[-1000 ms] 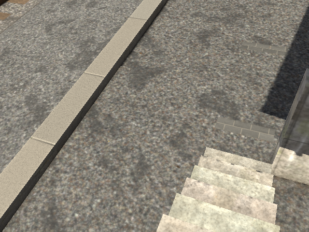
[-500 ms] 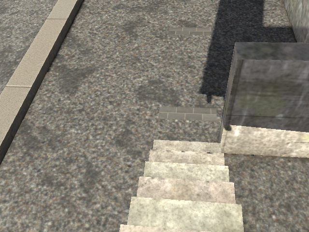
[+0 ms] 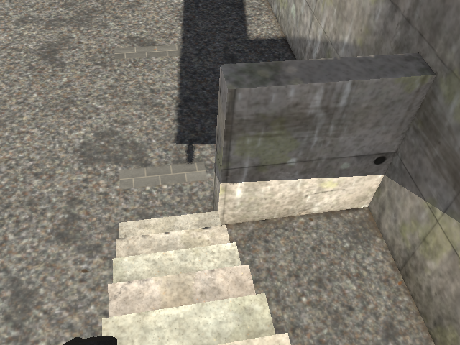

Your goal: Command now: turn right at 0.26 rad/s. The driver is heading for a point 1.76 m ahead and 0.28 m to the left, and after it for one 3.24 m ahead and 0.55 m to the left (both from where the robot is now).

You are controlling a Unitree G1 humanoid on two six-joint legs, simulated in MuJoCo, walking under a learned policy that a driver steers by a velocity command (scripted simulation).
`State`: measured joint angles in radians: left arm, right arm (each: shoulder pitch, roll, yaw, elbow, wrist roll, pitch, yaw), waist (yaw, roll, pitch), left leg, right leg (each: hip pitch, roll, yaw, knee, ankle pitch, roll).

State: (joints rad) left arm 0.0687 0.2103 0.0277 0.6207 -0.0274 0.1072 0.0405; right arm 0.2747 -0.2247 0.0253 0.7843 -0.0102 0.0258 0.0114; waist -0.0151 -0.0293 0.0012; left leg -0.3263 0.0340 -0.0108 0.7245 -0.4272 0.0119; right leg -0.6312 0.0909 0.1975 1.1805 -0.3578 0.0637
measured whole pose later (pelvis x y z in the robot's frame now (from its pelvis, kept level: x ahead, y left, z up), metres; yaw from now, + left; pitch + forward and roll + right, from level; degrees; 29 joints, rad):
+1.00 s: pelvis +0.05 -0.02 -0.03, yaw +19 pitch +3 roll +1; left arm 0.47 0.23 -0.02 0.91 -0.01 -0.06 -0.05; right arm 0.14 -0.21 -0.02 0.69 0.03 0.07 -0.05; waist 0.04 0.01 -0.08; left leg -0.76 -0.13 -0.23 1.37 -0.36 0.05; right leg -0.38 0.02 -0.01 0.91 -0.59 -0.04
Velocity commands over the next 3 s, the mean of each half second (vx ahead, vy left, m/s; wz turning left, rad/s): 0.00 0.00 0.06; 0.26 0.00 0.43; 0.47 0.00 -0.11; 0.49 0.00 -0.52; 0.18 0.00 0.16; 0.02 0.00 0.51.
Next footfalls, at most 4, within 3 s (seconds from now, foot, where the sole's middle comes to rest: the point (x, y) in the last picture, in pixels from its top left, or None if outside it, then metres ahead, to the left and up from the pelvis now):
0.08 right None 0.05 -0.19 -0.76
0.82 right None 0.06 -0.12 -0.76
1.30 left None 0.20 0.26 -0.95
1.94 right None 0.52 -0.04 -1.14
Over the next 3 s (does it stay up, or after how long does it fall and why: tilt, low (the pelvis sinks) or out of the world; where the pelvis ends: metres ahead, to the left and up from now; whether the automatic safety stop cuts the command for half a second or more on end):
stays up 0.71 0.01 -0.57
